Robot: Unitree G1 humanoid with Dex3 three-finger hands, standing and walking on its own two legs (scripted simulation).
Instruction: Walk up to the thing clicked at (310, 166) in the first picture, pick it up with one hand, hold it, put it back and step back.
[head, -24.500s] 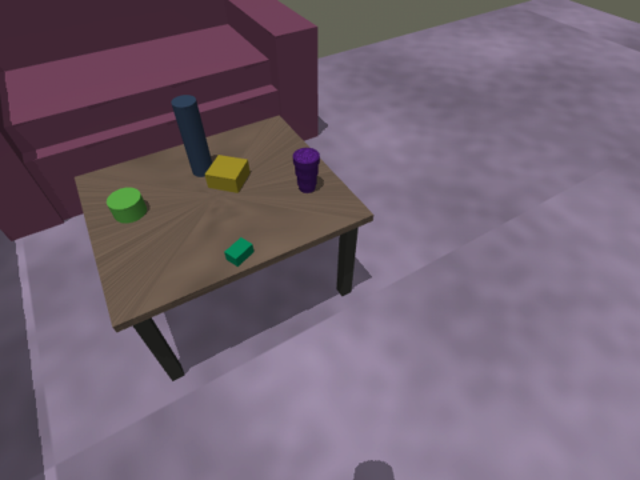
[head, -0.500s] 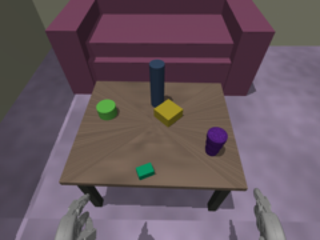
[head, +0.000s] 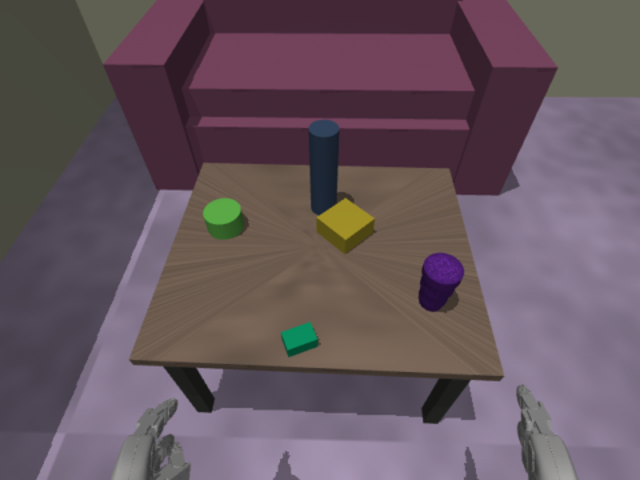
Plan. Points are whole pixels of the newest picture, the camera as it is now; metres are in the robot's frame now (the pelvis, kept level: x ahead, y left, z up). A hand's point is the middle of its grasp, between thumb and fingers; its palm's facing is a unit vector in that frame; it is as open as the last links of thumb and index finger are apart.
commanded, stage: home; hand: right
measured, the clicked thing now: (436, 285) +0.55 -0.22 -0.22
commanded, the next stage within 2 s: stand in 0.32 s
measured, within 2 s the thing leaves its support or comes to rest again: neither
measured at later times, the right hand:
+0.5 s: hand (494, 475) +0.16 -0.18 -0.05, palm faces +0.14 +0.95 -0.29, open 17.2 cm
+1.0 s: hand out of the picture +0.08 -0.25 -0.10, palm faces -0.03 +0.93 -0.38, open 7.8 cm
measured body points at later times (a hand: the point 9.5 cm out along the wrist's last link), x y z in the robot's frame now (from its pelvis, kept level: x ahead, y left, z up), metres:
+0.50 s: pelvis -0.01 +0.00 +0.00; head +0.02 +0.01 +0.45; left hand +0.16 +0.24 -0.07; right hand +0.15 -0.23 -0.03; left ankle -0.01 +0.12 -0.68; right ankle +0.01 -0.14 -0.68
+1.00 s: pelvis +0.00 +0.00 +0.04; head +0.01 +0.01 +0.49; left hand +0.08 +0.29 -0.09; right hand +0.08 -0.30 -0.08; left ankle -0.01 +0.12 -0.68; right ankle +0.01 -0.14 -0.68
